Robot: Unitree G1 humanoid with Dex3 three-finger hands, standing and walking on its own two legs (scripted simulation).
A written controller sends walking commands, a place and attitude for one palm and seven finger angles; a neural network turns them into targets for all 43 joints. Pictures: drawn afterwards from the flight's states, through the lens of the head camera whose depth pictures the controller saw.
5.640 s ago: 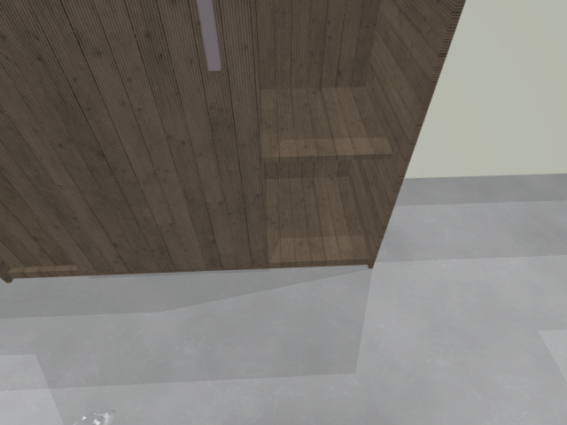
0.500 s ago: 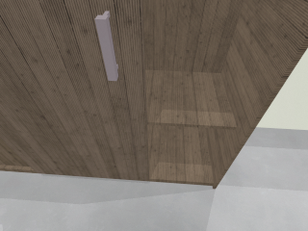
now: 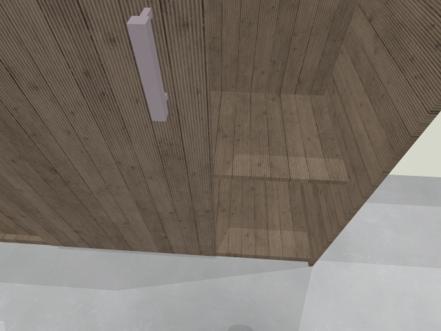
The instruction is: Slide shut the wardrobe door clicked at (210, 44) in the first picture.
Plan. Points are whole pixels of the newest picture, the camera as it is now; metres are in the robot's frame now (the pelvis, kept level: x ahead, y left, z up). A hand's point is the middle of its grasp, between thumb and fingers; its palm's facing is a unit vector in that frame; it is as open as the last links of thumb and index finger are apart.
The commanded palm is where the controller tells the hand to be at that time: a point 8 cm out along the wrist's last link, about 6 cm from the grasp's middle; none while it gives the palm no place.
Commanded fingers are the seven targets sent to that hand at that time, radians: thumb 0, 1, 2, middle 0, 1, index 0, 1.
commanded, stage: come to a stop and stand still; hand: left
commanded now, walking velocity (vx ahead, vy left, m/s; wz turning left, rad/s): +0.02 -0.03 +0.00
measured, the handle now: (154, 68) +0.47 +0.15 +0.23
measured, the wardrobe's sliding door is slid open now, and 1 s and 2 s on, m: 0.42 0.42 0.42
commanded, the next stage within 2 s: look again from close up in 1.12 s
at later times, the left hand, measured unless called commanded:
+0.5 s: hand out of the picture -0.04 +0.21 -0.17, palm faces +0.00 -0.98 -0.21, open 7.4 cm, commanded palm none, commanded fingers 0.00 0.90 0.90 -0.20 -0.30 -0.20 -0.30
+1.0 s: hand out of the picture -0.05 +0.19 -0.17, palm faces +0.00 -0.98 -0.17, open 7.4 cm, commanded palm none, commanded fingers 0.00 0.90 0.90 -0.20 -0.30 -0.20 -0.30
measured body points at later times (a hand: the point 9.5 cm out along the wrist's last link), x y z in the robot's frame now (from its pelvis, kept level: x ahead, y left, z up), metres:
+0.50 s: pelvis -0.05 +0.03 +0.00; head -0.05 +0.03 +0.45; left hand -0.04 +0.26 -0.15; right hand -0.02 -0.20 -0.15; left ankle -0.04 +0.12 -0.73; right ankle -0.02 -0.10 -0.73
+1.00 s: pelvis -0.04 +0.03 +0.01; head -0.04 +0.03 +0.46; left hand -0.05 +0.24 -0.15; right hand -0.06 -0.18 -0.16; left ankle -0.04 +0.12 -0.73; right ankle -0.02 -0.10 -0.73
